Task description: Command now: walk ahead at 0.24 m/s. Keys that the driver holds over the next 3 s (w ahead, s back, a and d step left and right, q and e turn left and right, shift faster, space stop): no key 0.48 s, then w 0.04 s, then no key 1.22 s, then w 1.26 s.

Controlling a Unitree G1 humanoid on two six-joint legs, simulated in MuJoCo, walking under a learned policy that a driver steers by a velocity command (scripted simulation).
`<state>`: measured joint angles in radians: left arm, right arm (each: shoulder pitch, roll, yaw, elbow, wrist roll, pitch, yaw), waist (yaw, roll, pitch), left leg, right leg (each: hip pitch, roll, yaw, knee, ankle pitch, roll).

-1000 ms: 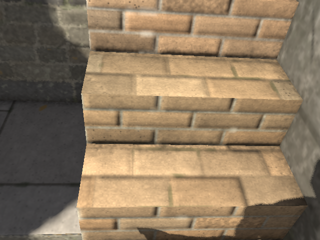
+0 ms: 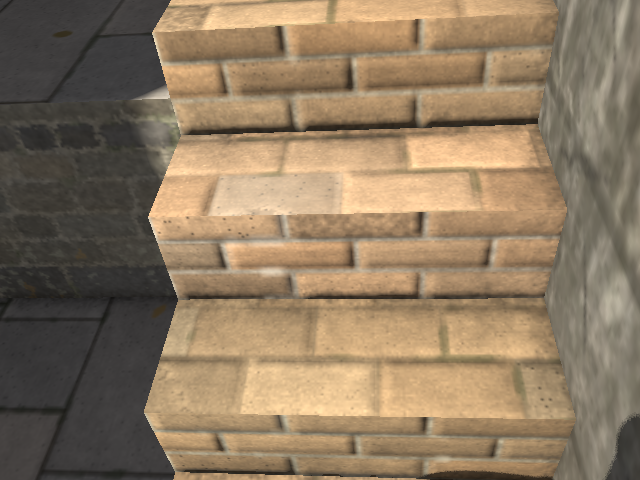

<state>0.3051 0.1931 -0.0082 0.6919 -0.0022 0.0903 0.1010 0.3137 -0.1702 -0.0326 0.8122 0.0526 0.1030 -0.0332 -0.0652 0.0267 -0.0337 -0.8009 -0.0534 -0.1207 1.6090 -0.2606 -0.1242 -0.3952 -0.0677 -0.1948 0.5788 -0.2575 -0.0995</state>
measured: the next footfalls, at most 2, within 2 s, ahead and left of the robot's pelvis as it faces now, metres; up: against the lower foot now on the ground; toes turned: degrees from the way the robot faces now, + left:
left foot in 0.18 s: +0.09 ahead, +0.15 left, +0.00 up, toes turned +4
right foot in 0.50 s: -0.19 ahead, -0.17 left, -0.21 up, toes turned -3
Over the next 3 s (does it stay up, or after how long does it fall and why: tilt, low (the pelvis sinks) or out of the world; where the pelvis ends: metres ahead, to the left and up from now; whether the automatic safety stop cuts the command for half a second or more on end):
stays up -0.08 0.05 -0.19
